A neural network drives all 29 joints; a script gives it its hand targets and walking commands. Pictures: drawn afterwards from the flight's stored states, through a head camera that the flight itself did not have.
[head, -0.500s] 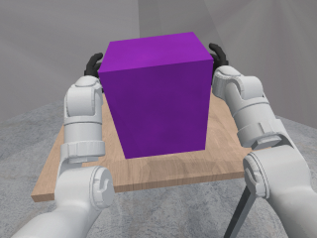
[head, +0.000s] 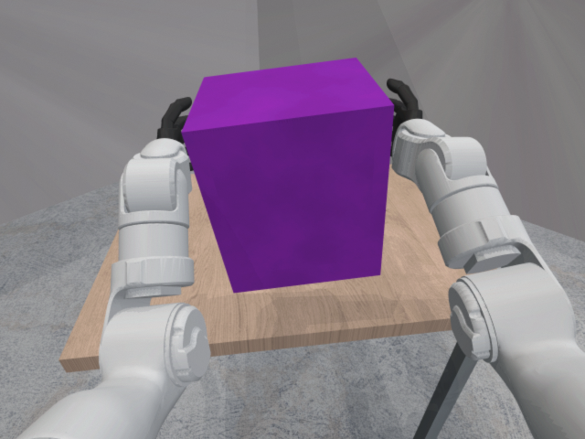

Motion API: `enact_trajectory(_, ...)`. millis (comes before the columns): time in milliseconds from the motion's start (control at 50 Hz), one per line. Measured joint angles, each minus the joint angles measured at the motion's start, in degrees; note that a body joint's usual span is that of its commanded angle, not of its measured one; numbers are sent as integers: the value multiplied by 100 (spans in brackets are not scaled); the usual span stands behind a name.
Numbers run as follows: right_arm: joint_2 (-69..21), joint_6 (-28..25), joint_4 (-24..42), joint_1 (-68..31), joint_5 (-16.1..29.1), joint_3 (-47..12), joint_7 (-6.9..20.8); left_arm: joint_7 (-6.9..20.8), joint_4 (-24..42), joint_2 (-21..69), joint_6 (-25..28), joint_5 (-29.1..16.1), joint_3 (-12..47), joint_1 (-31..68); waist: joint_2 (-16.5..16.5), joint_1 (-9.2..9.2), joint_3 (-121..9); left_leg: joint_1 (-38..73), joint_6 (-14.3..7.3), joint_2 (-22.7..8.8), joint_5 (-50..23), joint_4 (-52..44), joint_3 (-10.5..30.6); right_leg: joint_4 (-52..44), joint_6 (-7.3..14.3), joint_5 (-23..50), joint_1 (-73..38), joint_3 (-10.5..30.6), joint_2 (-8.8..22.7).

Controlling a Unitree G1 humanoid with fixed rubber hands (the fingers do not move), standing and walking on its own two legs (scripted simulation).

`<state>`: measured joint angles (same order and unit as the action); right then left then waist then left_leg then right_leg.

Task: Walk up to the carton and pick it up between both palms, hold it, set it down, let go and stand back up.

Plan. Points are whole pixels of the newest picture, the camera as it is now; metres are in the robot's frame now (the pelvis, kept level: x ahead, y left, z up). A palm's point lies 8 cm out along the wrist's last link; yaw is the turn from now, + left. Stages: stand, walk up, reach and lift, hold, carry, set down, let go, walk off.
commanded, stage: hold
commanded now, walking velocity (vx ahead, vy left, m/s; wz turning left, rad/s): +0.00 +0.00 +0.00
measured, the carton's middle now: (293, 177) +0.37 +0.00 +0.25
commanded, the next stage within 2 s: none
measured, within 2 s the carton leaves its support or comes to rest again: neither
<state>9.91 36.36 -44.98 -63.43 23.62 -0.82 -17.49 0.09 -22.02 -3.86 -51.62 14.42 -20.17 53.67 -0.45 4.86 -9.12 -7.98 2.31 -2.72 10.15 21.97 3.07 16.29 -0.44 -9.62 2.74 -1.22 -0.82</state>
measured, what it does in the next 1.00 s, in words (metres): stands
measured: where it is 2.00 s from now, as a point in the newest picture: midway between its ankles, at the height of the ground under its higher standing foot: outside the picture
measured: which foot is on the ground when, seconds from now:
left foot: down 0.00-1.00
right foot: down 0.00-1.00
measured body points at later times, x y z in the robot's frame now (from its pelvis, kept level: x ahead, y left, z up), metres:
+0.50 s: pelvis +0.00 +0.00 +0.00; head -0.09 +0.02 +0.44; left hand +0.38 +0.15 +0.29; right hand +0.38 -0.14 +0.31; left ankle +0.02 +0.14 -0.75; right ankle +0.00 -0.12 -0.75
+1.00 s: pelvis +0.00 +0.00 +0.00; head -0.09 +0.03 +0.44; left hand +0.38 +0.17 +0.30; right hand +0.39 -0.13 +0.32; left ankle +0.02 +0.14 -0.75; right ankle +0.00 -0.13 -0.75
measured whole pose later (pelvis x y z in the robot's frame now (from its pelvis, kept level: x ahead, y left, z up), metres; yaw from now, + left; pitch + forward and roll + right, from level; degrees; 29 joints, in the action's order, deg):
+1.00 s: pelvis +0.00 +0.00 +0.00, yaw +0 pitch -4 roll -2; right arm 9.4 36.5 -44.6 -63.9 23.7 -0.7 -18.3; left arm 0.6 -23.1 -5.2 -51.8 14.2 -20.9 56.1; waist -1.3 4.1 -9.5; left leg -7.8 2.2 -2.4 10.6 22.4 4.1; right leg 15.8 -0.5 -9.8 2.0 -0.5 -1.2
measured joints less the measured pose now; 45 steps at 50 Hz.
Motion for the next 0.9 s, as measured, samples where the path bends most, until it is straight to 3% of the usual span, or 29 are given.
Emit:
enact_trajectory(760,21,33,-39,-26,7,-20,-7,-30,-105,-2,19,-36,-48,77,14,-7,-41,-16,-2,23,6,13,70,3,3,-6,5,74,-31)
enact_trajectory(900,-36,14,-58,-79,-50,11,-57,26,-273,-58,58,-2,-220,292,-64,-86,-41,19,-14,26,12,-9,43,19,-3,-20,2,123,-32)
